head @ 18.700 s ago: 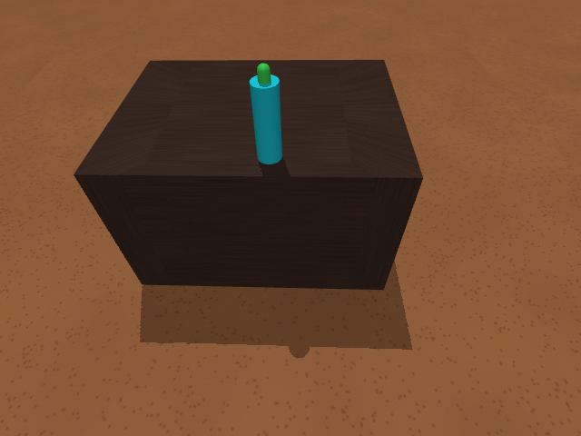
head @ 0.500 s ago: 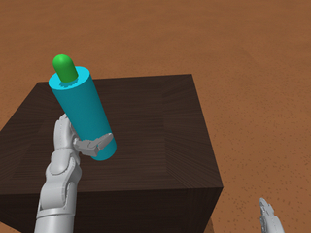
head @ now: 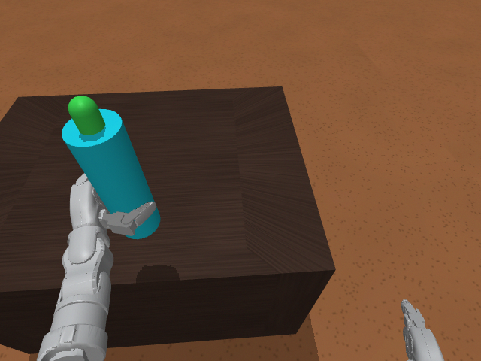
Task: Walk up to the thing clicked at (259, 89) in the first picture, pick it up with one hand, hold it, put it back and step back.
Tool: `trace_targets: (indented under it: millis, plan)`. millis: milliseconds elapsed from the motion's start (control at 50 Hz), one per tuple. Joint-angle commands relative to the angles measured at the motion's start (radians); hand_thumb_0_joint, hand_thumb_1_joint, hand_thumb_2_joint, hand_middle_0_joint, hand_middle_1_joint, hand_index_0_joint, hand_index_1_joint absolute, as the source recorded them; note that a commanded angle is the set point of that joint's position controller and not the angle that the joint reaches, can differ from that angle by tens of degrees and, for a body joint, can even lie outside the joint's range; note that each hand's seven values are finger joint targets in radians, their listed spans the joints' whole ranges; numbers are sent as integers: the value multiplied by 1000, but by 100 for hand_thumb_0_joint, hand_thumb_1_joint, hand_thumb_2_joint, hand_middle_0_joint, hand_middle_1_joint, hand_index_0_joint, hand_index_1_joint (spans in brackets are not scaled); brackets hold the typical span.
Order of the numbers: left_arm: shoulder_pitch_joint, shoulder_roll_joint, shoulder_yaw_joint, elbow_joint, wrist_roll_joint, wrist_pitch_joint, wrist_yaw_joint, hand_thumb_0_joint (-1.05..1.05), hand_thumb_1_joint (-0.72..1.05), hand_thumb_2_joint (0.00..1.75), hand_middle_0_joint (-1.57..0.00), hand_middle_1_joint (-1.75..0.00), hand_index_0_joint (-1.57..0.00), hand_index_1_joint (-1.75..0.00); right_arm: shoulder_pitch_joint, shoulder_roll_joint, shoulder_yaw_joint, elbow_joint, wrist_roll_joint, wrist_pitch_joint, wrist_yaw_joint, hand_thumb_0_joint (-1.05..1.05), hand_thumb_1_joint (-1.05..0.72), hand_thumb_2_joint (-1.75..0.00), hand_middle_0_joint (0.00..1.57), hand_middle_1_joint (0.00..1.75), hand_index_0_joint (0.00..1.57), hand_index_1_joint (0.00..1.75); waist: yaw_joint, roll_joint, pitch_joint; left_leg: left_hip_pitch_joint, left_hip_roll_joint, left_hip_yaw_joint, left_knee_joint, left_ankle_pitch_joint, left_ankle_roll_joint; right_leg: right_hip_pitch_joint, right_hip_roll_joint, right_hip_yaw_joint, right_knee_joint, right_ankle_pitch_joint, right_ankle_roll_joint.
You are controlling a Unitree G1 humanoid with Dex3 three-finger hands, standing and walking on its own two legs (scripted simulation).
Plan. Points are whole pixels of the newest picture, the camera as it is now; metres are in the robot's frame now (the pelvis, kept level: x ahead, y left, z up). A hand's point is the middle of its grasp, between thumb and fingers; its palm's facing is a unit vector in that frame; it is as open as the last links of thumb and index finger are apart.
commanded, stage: crouch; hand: left
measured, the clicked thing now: (116, 174) +0.39 +0.20 +0.13
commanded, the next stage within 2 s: lower in 0.20 s
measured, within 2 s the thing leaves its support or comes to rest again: rests again in 1.52 s
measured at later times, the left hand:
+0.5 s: hand (130, 207) +0.40 +0.21 +0.03, palm faces +0.22 -0.97 +0.01, open 10.4 cm
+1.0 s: hand (134, 219) +0.41 +0.22 -0.03, palm faces +0.24 -0.97 +0.01, open 10.4 cm
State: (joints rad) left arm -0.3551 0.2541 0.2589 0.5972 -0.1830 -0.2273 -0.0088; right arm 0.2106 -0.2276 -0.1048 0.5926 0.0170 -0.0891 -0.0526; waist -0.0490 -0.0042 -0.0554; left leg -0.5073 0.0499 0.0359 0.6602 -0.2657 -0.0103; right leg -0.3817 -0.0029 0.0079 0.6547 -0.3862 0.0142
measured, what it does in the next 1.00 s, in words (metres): lowers itself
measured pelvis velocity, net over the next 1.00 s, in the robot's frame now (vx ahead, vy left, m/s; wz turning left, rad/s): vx -0.02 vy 0.01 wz -0.01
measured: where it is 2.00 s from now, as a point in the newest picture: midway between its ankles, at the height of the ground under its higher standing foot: outside the picture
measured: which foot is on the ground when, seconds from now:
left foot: down 0.00-1.00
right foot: down 0.00-1.00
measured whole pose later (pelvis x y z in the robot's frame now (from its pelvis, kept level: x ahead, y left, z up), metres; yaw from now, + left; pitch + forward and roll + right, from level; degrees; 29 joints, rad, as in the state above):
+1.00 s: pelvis -0.02 +0.01 -0.05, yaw -1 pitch +18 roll -3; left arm -0.48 0.33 0.36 0.87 -0.13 -0.51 -0.02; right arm 0.37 -0.23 -0.06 0.12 -0.03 0.03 0.04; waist -0.13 -0.02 -0.12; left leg -0.95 0.07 0.00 1.04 -0.40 0.00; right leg -0.81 0.02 -0.01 1.02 -0.52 0.02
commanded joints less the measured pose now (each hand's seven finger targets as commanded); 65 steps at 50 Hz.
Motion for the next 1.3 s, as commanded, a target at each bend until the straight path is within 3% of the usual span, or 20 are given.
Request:
trace_targets:
  millis: [0, 100, 120, 200, 340, 360, 400, 440, 460, 520, 540, 580, 620, 660, 860, 1040, 1100, 1140, 1220, 1280]
  plan:
    - [-345, 183, 39, -178, -8, -115, -12, 0, 11, 129, -127, -141, -130, -141, -21, -144, -43, -187, 0, -44, 1, 0, 55, -5, 5, 5, 5, 5, 3, 10, -336, 281, -12, -20, 2, 282, 35, -61, 14, -31, -56, 342, -6]
    - [-357, 198, 54, -132, -2, -136, -9, 0, 9, 128, -128, -141, -130, -141, -23, -173, -70, -244, -5, -36, 5, 0, 54, -5, 5, 5, 5, 5, -17, 13, -324, 240, -12, -22, 32, 254, 37, -112, 13, -23, -29, 325, -4]
    - [-382, 190, 46, -152, 0, -147, -11, 0, 8, 128, -128, -141, -129, -142, 7, -138, -33, -251, -6, -35, 13, 0, 55, -5, 5, 5, 5, 5, -10, 29, -325, 240, -9, -24, 32, 236, 33, -124, 17, -29, -23, 297, -9]
    - [-403, 185, 30, -142, 3, -169, -14, 0, 11, 129, -130, -142, -131, -142, 7, -147, -43, -314, -8, -29, 18, 0, 54, -5, 5, 5, 5, 5, -19, 34, -353, 231, -7, -29, 46, 198, 30, -138, 18, -31, -5, 260, -13]
    - [-385, 221, 72, -66, 6, -187, -17, 0, 11, 121, -126, -135, -126, -137, 38, -160, -55, -339, -13, -12, 27, 0, 54, -6, 5, 5, 5, 5, -20, 48, -340, 175, -8, -30, 90, 216, 34, -195, 20, -26, 33, 277, -11]
    - [-376, 183, 47, -22, 8, -191, -19, 0, 10, 122, -126, -135, -126, -137, 48, -127, -18, -358, -15, -10, 34, 0, 53, -6, 5, 5, 5, 5, -27, 22, -329, 152, -8, -30, 102, 209, 37, -200, 20, -27, 39, 276, -11]
    - [-389, 216, 79, -34, 6, -215, -17, 0, 12, 124, -128, -137, -128, -139, 49, -184, -74, -388, -18, -10, 33, 0, 54, -6, 5, 5, 5, 5, -38, 17, -353, 143, -5, -34, 114, 187, 37, -213, 22, -28, 54, 260, -10]
    - [-446, 233, 74, -62, 19, -240, -19, 0, 13, 123, -128, -137, -128, -139, 62, -126, -16, -419, -20, -2, 45, 0, 54, -5, 5, 5, 5, 5, -34, 36, -380, 125, -11, -30, 138, 187, 39, -223, 17, -20, 68, 265, -10]
    - [-404, 191, 56, 5, 21, -242, -23, 0, 13, 123, -128, -138, -129, -139, 50, -136, -33, -453, -23, -1, 46, 0, 54, -6, 5, 5, 5, 5, -46, 14, -377, 121, -9, -33, 145, 184, 39, -235, 21, -25, 75, 260, -8]
    - [-423, 254, 99, -18, 25, -272, -14, 0, 10, 121, -127, -136, -128, -137, 95, -154, -39, -450, -28, 13, 56, 0, 53, -6, 5, 5, 5, 5, -33, 62, -405, 108, -4, -42, 167, 189, 35, -271, 25, -30, 107, 245, -16]
    - [-460, 237, 77, -52, 28, -287, -17, 0, 10, 120, -126, -135, -127, -136, 107, -134, -21, -482, -32, 15, 61, 0, 53, -6, 5, 5, 5, 5, -44, 66, -450, 126, -5, -39, 187, 216, 39, -261, 23, -27, 116, 277, -11]
    - [-433, 247, 96, 4, 32, -292, -9, 0, 11, 121, -126, -136, -127, -137, 118, -169, -61, -496, -34, 24, 62, 0, 53, -6, 5, 5, 5, 5, -48, 83, -441, 115, -2, -45, 194, 211, 34, -282, 28, -32, 135, 261, -15]
    - [-442, 232, 88, 7, 37, -305, -7, 0, 12, 120, -125, -134, -126, -135, 124, -135, -19, -529, -37, 31, 72, 0, 53, -6, 5, 5, 5, 5, -52, 89, -424, 92, 0, -47, 202, 176, 31, -312, 30, -33, 145, 226, -17]
    - [-458, 248, 96, 19, 41, -322, 0, 0, 11, 120, -126, -134, -126, -136, 128, -168, -56, -544, -43, 39, 70, 0, 53, -6, 5, 5, 5, 5, -64, 93, -452, 82, 2, -52, 220, 166, 32, -334, 31, -32, 156, 217, -17]
    - [-444, 256, 121, 80, 47, -351, -8, 0, 13, 126, -133, -141, -134, -142, 150, -174, -54, -636, -47, 62, 78, 0, 54, -5, 5, 5, 5, 5, -78, 95, -431, -10, 6, -64, 243, 39, 22, -414, 41, -41, 206, 107, -24]
    - [-463, 287, 142, 19, 43, -371, -19, 0, 13, 124, -131, -138, -132, -140, 189, -171, -43, -693, -51, 83, 80, 0, 53, -6, 5, 5, 5, 5, -71, 119, -536, -19, 1, -63, 312, 150, 30, -401, 41, -32, 260, 207, -17]
    - [-399, 226, 120, 115, 47, -362, -18, 0, 15, 126, -131, -139, -132, -141, 207, -164, -44, -680, -51, 89, 82, 0, 53, -6, 5, 5, 5, 5, -90, 89, -450, -67, 6, -65, 311, 101, 29, -449, 46, -37, 266, 160, -19]
    - [-441, 285, 156, 38, 49, -375, -9, 0, 13, 127, -131, -139, -132, -141, 201, -178, -52, -710, -54, 91, 81, 0, 53, -6, 5, 5, 5, 5, -78, 116, -502, -53, 3, -63, 318, 106, 27, -432, 44, -34, 272, 166, -19]
    - [-397, 237, 124, 108, 53, -373, -20, 0, 14, 125, -131, -139, -132, -140, 214, -164, -37, -744, -52, 98, 83, 0, 53, -6, 5, 5, 5, 5, -90, 95, -470, -67, 3, -65, 329, 117, 28, -446, 47, -39, 285, 175, -18]
    - [-417, 263, 144, 64, 51, -386, -17, 0, 14, 125, -130, -138, -131, -140, 229, -170, -46, -717, -56, 106, 85, 0, 53, -6, 5, 5, 5, 5, -79, 131, -471, -80, 1, -65, 333, 94, 25, -470, 47, -38, 293, 146, -22]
